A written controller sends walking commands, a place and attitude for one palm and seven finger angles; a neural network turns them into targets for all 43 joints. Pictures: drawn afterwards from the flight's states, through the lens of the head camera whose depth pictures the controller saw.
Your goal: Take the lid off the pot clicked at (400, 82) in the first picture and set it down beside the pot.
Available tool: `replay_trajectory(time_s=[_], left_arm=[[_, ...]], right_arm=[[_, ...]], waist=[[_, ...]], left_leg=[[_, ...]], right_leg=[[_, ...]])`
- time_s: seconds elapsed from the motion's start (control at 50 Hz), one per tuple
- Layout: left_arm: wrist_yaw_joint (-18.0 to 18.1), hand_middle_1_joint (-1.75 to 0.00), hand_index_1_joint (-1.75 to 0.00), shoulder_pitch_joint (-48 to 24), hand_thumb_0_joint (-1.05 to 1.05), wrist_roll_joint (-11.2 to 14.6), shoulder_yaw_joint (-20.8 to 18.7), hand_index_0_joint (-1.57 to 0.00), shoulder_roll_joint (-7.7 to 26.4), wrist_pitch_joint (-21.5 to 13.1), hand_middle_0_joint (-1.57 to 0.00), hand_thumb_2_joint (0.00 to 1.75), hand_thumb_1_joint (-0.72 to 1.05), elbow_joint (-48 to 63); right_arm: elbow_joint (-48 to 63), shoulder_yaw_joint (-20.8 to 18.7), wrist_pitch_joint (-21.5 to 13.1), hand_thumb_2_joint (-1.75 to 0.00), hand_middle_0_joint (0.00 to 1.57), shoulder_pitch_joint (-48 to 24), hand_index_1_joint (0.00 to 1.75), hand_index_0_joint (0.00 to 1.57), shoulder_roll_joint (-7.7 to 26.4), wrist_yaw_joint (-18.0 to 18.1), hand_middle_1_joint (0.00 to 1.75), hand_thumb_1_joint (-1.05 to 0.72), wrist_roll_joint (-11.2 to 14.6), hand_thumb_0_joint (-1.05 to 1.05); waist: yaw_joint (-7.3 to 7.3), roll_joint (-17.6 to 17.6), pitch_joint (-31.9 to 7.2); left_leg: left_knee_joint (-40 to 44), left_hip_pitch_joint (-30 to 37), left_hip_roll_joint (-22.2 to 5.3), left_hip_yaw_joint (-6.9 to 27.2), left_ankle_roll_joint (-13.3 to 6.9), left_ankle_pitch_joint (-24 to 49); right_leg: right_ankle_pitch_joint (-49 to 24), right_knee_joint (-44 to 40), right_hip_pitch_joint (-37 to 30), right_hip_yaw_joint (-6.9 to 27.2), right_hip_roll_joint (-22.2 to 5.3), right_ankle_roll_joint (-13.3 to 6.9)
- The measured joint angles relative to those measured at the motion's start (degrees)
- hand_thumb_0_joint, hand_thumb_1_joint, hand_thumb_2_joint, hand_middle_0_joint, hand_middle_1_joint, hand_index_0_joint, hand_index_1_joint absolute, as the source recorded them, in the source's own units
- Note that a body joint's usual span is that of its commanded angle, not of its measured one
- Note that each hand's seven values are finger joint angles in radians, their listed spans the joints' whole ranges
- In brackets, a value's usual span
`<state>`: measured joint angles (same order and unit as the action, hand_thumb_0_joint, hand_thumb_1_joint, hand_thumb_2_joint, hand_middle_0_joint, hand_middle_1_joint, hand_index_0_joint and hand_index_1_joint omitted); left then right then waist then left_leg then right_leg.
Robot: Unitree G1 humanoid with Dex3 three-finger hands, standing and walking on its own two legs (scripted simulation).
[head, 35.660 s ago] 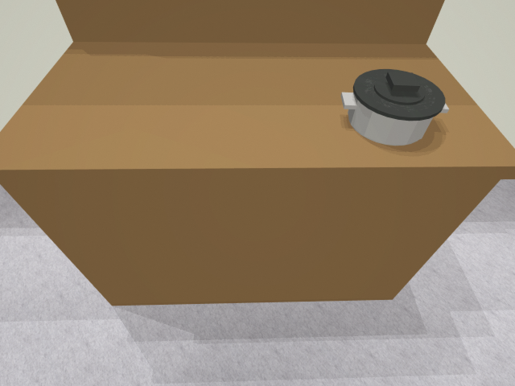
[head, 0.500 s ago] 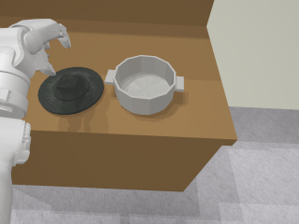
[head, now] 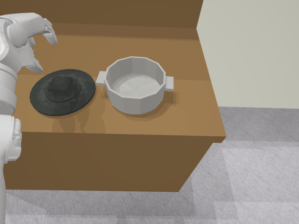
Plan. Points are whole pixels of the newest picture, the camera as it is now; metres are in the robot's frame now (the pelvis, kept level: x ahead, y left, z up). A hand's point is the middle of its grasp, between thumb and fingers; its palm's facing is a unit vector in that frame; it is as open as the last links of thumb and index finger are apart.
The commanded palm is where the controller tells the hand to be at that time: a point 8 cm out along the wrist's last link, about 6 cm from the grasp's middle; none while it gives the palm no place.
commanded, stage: draw the hand back to the body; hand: left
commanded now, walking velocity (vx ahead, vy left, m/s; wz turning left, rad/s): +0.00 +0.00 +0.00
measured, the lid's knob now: (60, 84) +0.51 +0.24 +0.07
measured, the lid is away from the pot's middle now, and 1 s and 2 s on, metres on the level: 0.23 0.23 0.23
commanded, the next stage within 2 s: none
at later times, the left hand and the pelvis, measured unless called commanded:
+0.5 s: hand (43, 60) +0.42 +0.20 +0.23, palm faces +0.08 -0.78 -0.62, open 11.0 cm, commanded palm +0.38 +0.26 +0.26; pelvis +0.00 +0.00 +0.00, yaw +0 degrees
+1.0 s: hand (28, 72) +0.35 +0.19 +0.26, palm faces +0.39 -0.90 -0.20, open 9.4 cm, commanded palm +0.30 +0.24 +0.26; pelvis +0.01 -0.05 +0.00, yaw -1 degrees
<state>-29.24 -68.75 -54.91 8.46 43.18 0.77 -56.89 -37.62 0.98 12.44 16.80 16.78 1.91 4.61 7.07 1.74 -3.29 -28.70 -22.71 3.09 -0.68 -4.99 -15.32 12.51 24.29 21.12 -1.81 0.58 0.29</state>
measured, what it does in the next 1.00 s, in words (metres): shifts its weight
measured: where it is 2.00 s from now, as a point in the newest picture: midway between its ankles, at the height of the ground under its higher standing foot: outside the picture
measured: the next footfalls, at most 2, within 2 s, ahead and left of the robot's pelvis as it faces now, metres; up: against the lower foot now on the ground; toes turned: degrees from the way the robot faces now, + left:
none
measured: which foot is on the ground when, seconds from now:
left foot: down 0.00-1.00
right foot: down 0.00-1.00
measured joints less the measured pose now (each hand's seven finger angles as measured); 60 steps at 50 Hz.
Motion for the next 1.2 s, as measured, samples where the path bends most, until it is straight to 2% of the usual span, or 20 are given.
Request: replay_trajectory(time_s=[0.18,0.38,0.4,0.44,0.46,0.48,0.5,0.54,0.6,0.66,0.76,0.94,1.2], left_arm=[[-0.7,-0.68,-0.69,10.3,0.0,2.7,-2.2,-0.46,0.7,0.3,-0.46,0.84,-0.1,12.6],[-1.2,-0.68,-0.69,18.6,0.0,5.4,-2.1,-0.46,-1.1,2.8,-0.46,0.84,-0.1,24.1],[0.7,-0.68,-0.69,19.2,0.0,12.8,-4.3,-0.46,-2.1,2.5,-0.46,0.84,-0.1,24.0],[8.1,-0.68,-0.69,21.4,0.0,29.1,-8.4,-0.46,-5.4,0.2,-0.46,0.84,-0.1,24.8],[11.9,-0.68,-0.69,23.1,0.0,35.7,-9.9,-0.46,-7.4,-1.0,-0.46,0.84,-0.1,26.3],[15.4,-0.68,-0.69,25.0,0.0,41.0,-11.2,-0.46,-9.4,-2.2,-0.46,0.84,-0.1,28.0],[18.4,-0.68,-0.69,26.7,0.0,45.1,-12.5,-0.46,-11.3,-3.1,-0.46,0.84,-0.1,29.6],[23.1,-0.68,-0.69,29.5,0.0,50.4,-15.1,-0.46,-14.3,-4.2,-0.46,0.84,-0.1,32.0],[27.9,-0.67,-0.68,32.9,0.0,54.3,-18.8,-0.45,-16.3,-4.2,-0.46,0.84,-0.09,36.0],[30.7,-0.66,-0.67,36.6,0.0,56.8,-21.8,-0.44,-17.3,-4.2,-0.44,0.85,-0.05,40.2],[32.2,-0.62,-0.63,41.7,0.0,59.2,-24.2,-0.42,-17.9,-3.4,-0.42,0.85,0.04,45.6],[33.1,-0.54,-0.55,49.3,0.0,61.0,-27.0,-0.36,-18.0,-3.2,-0.36,0.87,0.25,53.0],[33.7,-0.42,-0.43,57.5,0.01,62.4,-28.8,-0.29,-19.4,-4.8,-0.28,0.88,0.57,60.1]], right_arm=[[1.8,-0.4,0.5,-0.9,0.2,-1.3,0.3,0.2,0.2,-1.1,0.3,-0.9,0.3,0.0],[3.9,0.7,0.0,-0.9,0.2,-6.1,0.3,0.2,-0.4,-2.1,0.3,-0.9,0.7,0.0],[4.6,0.5,-0.8,-0.9,0.2,-6.1,0.3,0.2,-0.7,-1.8,0.3,-0.9,0.6,0.0],[5.8,0.9,-3.4,-0.9,0.2,-5.4,0.3,0.2,-1.5,-0.7,0.3,-0.9,0.2,0.0],[5.9,1.4,-4.7,-0.9,0.2,-5.1,0.3,0.2,-2.0,-0.2,0.3,-0.9,0.1,0.0],[5.6,2.1,-5.8,-0.9,0.2,-5.1,0.3,0.2,-2.4,0.1,0.3,-0.9,-0.1,0.0],[5.2,2.8,-6.7,-0.9,0.2,-5.2,0.3,0.2,-2.9,0.5,0.3,-0.9,-0.4,0.0],[4.1,4.0,-8.1,-0.9,0.2,-5.6,0.3,0.2,-3.9,0.9,0.3,-0.9,-0.9,0.0],[3.0,4.5,-10.3,-0.9,0.2,-5.8,0.3,0.2,-4.8,1.0,0.3,-0.9,-1.7,0.0],[2.3,3.9,-12.1,-0.9,0.2,-5.3,0.3,0.2,-4.5,0.6,0.3,-0.9,-2.2,0.0],[0.3,2.6,-12.9,-0.9,0.2,-4.6,0.3,0.2,-3.0,0.3,0.3,-0.9,-2.2,0.0],[-1.5,0.9,-13.3,-0.9,0.2,-5.0,0.3,0.2,-1.1,0.8,0.3,-0.9,-1.8,0.01],[-0.7,1.2,-14.8,-0.9,0.2,-8.6,0.3,0.2,-2.4,1.2,0.3,-0.9,-1.8,0.01]], waist=[[-1.26,0.8,0.7],[-4.24,1.8,0.9],[-4.94,1.8,1.5],[-6.64,1.3,3.0],[-7.28,0.9,3.4],[-7.7,0.5,3.7],[-7.89,0.0,3.8],[-7.71,-1.0,3.9],[-6.92,-1.6,4.2],[-6.46,-1.0,4.2],[-6.67,-0.2,4.1],[-7.28,0.5,4.2],[-8.23,1.3,4.4]], left_leg=[[1.2,2.3,0.2,0.0,-0.1,0.4],[2.0,4.3,1.0,0.9,-0.2,1.1],[2.1,5.0,1.0,0.9,-0.1,1.1],[2.8,7.4,1.0,0.6,0.3,1.1],[3.3,8.5,0.9,0.4,0.4,1.1],[3.7,9.6,0.9,0.2,0.5,1.1],[4.0,10.5,0.7,0.1,0.6,1.0],[4.3,11.9,0.3,-0.1,0.9,0.7],[4.5,13.6,-0.4,-0.3,1.5,0.3],[4.8,14.7,-1.0,-0.5,2.0,0.0],[4.8,15.6,-1.7,-0.6,2.5,-0.4],[4.6,16.2,-2.5,0.0,3.7,-0.4],[4.5,17.0,-3.5,0.7,5.0,0.6]], right_leg=[[-0.3,-1.1,-2.2,0.1,-0.1,0.1],[-0.1,-1.1,-4.3,-0.8,-0.9,0.2],[-0.1,-0.9,-4.8,-0.8,-0.9,0.1],[0.3,-0.7,-6.6,-0.4,-0.9,-0.6],[0.5,-0.7,-7.5,-0.2,-0.9,-0.7],[0.6,-0.7,-8.3,0.0,-0.8,-0.7],[0.7,-0.9,-9.1,0.2,-0.7,-0.7],[0.7,-1.3,-10.4,0.4,-0.3,-0.6],[0.7,-2.0,-12.1,0.6,0.5,-1.1],[0.8,-2.5,-13.2,0.9,1.1,-1.5],[1.2,-2.4,-14.0,1.0,1.7,-2.1],[1.7,-1.6,-14.4,0.4,2.6,-3.3],[0.9,-1.4,-15.2,-0.4,3.5,-4.6]])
